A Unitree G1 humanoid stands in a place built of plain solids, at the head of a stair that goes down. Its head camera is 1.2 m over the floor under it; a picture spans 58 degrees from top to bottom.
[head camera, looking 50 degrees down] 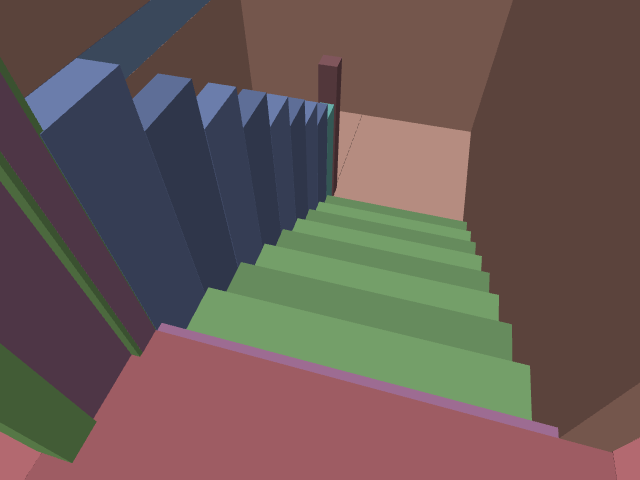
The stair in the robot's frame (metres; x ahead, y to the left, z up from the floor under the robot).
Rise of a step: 0.17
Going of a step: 0.26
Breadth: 1.17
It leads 16 degrees to the right of straight ahead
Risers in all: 9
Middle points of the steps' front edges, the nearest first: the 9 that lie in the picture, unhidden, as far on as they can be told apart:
0.52 -0.07 0.00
0.77 -0.14 -0.17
1.02 -0.21 -0.35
1.27 -0.28 -0.52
1.52 -0.35 -0.69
1.77 -0.42 -0.87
2.02 -0.49 -1.04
2.27 -0.56 -1.22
2.52 -0.63 -1.39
